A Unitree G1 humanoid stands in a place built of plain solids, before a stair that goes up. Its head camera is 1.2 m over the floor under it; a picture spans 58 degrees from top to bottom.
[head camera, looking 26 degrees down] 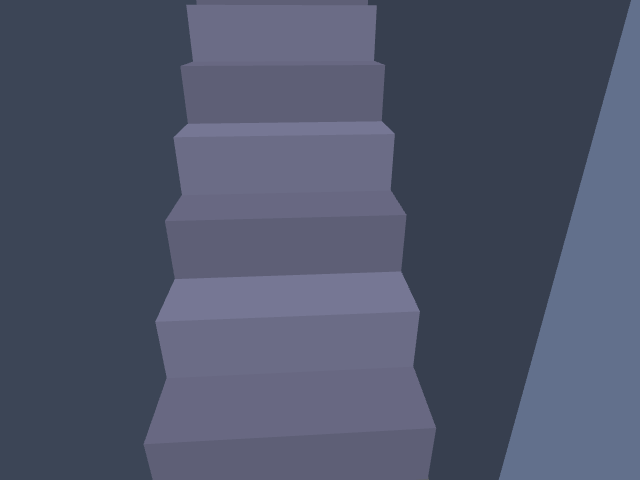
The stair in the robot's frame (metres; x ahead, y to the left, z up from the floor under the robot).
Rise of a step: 0.22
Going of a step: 0.24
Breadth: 0.79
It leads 4 degrees to the left of straight ahead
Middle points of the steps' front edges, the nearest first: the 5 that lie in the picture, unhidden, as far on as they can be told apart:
0.82 0.07 0.22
1.06 0.09 0.43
1.30 0.11 0.65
1.55 0.12 0.86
1.79 0.14 1.08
